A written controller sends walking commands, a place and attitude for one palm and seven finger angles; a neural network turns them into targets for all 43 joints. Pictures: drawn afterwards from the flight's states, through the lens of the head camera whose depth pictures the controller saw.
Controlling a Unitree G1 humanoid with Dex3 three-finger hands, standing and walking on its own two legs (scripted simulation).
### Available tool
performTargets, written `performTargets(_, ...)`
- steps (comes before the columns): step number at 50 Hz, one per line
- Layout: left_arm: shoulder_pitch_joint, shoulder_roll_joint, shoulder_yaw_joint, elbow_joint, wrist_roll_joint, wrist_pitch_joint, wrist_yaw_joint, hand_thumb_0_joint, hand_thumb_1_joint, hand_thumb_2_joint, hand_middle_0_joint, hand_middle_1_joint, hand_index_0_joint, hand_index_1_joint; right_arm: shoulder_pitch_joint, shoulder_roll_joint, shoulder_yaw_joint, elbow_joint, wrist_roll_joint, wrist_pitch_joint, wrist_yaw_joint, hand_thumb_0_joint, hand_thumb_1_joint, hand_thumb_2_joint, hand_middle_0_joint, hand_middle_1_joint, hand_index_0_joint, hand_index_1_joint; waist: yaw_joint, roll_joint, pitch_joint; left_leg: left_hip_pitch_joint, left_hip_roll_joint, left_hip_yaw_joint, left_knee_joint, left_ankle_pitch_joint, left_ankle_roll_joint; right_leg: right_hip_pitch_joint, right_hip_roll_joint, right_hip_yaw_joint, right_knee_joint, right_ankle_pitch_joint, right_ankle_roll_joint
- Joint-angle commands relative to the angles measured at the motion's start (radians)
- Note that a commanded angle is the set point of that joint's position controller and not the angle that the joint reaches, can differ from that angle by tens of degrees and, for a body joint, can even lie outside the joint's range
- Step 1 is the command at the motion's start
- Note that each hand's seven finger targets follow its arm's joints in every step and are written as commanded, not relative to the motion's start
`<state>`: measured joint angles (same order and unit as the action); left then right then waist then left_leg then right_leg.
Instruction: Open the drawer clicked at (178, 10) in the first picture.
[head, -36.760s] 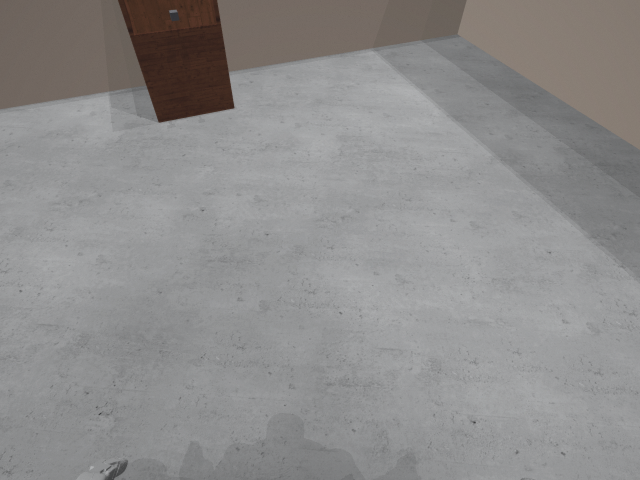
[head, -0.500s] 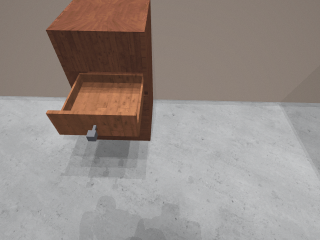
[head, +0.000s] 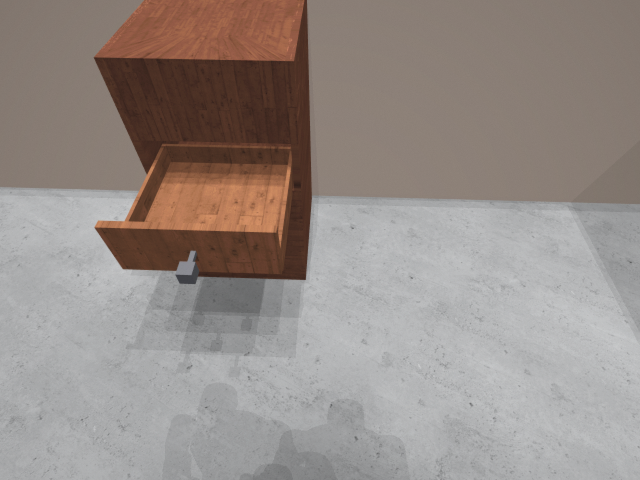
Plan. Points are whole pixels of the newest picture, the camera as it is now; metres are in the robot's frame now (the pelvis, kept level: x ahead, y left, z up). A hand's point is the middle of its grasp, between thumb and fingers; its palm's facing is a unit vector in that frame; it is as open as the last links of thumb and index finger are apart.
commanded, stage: look to check the result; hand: left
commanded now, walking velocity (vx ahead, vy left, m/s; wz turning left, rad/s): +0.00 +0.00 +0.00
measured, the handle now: (189, 265) +0.56 +0.32 -0.22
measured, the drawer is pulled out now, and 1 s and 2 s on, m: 0.30 0.30 0.30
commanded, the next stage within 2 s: stand and wait in 0.16 s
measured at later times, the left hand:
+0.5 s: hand out of the picture +0.06 +0.21 -0.17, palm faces +0.02 -0.96 -0.27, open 7.4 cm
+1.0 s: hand out of the picture +0.08 +0.23 -0.16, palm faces +0.02 -0.95 -0.31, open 7.4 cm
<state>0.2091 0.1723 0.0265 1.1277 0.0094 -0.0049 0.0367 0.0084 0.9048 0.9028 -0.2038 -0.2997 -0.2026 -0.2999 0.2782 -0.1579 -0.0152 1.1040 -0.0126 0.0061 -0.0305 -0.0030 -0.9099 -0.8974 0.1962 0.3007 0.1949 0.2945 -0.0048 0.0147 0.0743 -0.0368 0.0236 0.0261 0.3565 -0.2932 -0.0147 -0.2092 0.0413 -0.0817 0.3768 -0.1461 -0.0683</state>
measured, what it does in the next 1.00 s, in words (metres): stands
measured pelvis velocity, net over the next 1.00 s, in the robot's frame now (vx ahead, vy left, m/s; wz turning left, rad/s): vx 0.01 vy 0.00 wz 0.01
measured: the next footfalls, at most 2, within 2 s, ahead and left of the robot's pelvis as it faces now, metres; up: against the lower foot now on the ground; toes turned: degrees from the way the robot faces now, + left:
none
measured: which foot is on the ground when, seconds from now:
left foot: down 0.00-1.00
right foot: down 0.00-1.00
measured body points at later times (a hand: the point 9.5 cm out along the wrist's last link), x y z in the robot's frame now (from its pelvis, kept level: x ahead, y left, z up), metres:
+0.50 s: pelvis +0.01 +0.00 +0.00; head +0.03 +0.00 +0.45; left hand +0.06 +0.26 -0.15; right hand +0.02 -0.25 -0.16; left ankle -0.06 +0.13 -0.74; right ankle +0.04 -0.07 -0.74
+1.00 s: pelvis +0.01 +0.00 +0.00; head +0.04 +0.00 +0.45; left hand +0.08 +0.28 -0.14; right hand +0.05 -0.27 -0.15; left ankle -0.06 +0.13 -0.74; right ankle +0.04 -0.07 -0.74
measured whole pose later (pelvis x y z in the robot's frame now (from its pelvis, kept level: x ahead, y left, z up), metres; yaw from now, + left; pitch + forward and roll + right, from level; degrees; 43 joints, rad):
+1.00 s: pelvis +0.01 +0.00 +0.00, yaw +0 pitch -1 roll +0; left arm 0.11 0.27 0.03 1.12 0.01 -0.01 0.02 0.01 0.90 0.90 -0.21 -0.30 -0.20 -0.30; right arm 0.18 -0.28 -0.02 1.10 -0.02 0.01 -0.01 0.00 -0.91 -0.90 0.20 0.30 0.20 0.29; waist -0.01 0.02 0.08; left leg 0.00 0.02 0.02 0.29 -0.27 -0.01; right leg -0.18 0.04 -0.09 0.33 -0.14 -0.06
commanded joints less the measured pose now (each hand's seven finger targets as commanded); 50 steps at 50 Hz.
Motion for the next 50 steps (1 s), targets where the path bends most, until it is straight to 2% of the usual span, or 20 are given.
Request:
performTargets(1, 0.025, 0.149, 0.022, -0.036, 0.003, -0.019, 0.005, 0.000, 0.900, 0.900, -0.200, -0.300, -0.200, -0.300, 0.092, -0.121, -0.022, -0.014, -0.002, -0.007, -0.010, 0.000, -0.900, -0.900, 0.200, 0.300, 0.200, 0.300, -0.008, -0.015, -0.016, -0.115, 0.071, -0.056, -0.065, 0.120, 0.044, 0.104, -0.143, 0.164, -0.084, 0.080, 0.016)
performTargets(5, 0.008, 0.158, 0.024, -0.040, 0.002, -0.019, 0.004, 0.000, 0.900, 0.900, -0.200, -0.300, -0.200, -0.300, 0.075, -0.131, -0.022, -0.015, -0.003, -0.008, -0.010, 0.000, -0.900, -0.900, 0.200, 0.300, 0.200, 0.300, -0.007, 0.013, -0.014, -0.115, 0.076, -0.060, -0.071, 0.138, 0.042, 0.109, -0.143, 0.157, -0.077, 0.103, 0.013)
performTargets(13, -0.018, 0.178, 0.028, -0.042, 0.002, -0.021, 0.002, 0.000, 0.900, 0.900, -0.200, -0.300, -0.200, -0.300, 0.049, -0.157, -0.024, -0.019, -0.002, -0.011, -0.010, 0.000, -0.900, -0.900, 0.200, 0.300, 0.200, 0.300, -0.007, 0.003, -0.040, -0.096, 0.084, -0.067, -0.077, 0.182, 0.040, 0.128, -0.146, 0.146, -0.062, 0.163, 0.011)
performTargets(26, -0.066, 0.222, 0.032, -0.051, 0.002, -0.024, -0.003, 0.000, 0.900, 0.900, -0.200, -0.300, -0.200, -0.300, 0.003, -0.208, -0.029, -0.024, -0.004, -0.013, -0.006, 0.000, -0.900, -0.900, 0.200, 0.300, 0.200, 0.300, -0.006, 0.010, -0.045, -0.087, 0.085, -0.072, -0.092, 0.183, 0.039, 0.138, -0.151, 0.157, -0.073, 0.165, 0.010)
performTargets(31, -0.081, 0.238, 0.033, -0.053, 0.002, -0.025, -0.004, 0.000, 0.900, 0.900, -0.200, -0.300, -0.200, -0.300, -0.016, -0.226, -0.031, -0.027, -0.004, -0.012, -0.004, 0.000, -0.900, -0.900, 0.200, 0.300, 0.200, 0.300, -0.007, -0.014, -0.053, -0.081, 0.087, -0.074, -0.096, 0.174, 0.039, 0.141, -0.153, 0.158, -0.080, 0.157, 0.012)
performTargets(34, -0.092, 0.246, 0.034, -0.056, 0.002, -0.025, -0.004, 0.000, 0.900, 0.900, -0.200, -0.300, -0.200, -0.300, -0.026, -0.236, -0.031, -0.028, -0.004, -0.012, -0.003, 0.000, -0.900, -0.900, 0.200, 0.300, 0.200, 0.300, -0.007, 0.008, -0.051, -0.079, 0.088, -0.075, -0.098, 0.174, 0.039, 0.137, -0.153, 0.161, -0.085, 0.144, 0.012)
performTargets(35, -0.093, 0.252, 0.035, -0.058, 0.002, -0.027, -0.005, 0.000, 0.900, 0.900, -0.200, -0.300, -0.200, -0.300, -0.029, -0.239, -0.032, -0.031, -0.004, -0.014, -0.002, 0.000, -0.900, -0.900, 0.200, 0.300, 0.200, 0.300, -0.007, -0.008, -0.060, -0.074, 0.089, -0.074, -0.099, 0.181, 0.039, 0.142, -0.155, 0.159, -0.084, 0.153, 0.012)
performTargets(38, -0.099, 0.260, 0.037, -0.059, 0.003, -0.029, -0.005, 0.000, 0.900, 0.900, -0.200, -0.300, -0.200, -0.300, -0.037, -0.248, -0.034, -0.033, -0.003, -0.015, -0.002, 0.000, -0.900, -0.900, 0.200, 0.300, 0.200, 0.300, -0.009, -0.006, -0.077, -0.059, 0.091, -0.076, -0.095, 0.208, 0.040, 0.150, -0.157, 0.156, -0.077, 0.192, 0.011)
performTargets(43, -0.111, 0.273, 0.036, -0.060, 0.003, -0.029, -0.006, 0.000, 0.900, 0.900, -0.200, -0.300, -0.200, -0.300, -0.055, -0.264, -0.033, -0.037, -0.003, -0.013, -0.001, 0.000, -0.900, -0.900, 0.200, 0.300, 0.200, 0.300, -0.008, 0.010, -0.067, -0.062, 0.091, -0.077, -0.100, 0.195, 0.038, 0.144, -0.157, 0.161, -0.086, 0.176, 0.012)
performTargets(50, -0.129, 0.294, 0.038, -0.063, 0.003, -0.030, -0.009, 0.000, 0.900, 0.900, -0.200, -0.300, -0.200, -0.300, -0.071, -0.290, -0.034, -0.041, -0.004, -0.015, 0.002, 0.000, -0.900, -0.900, 0.200, 0.300, 0.200, 0.300, -0.009, -0.010, -0.078, -0.056, 0.093, -0.079, -0.107, 0.193, 0.039, 0.152, -0.157, 0.167, -0.095, 0.165, 0.013)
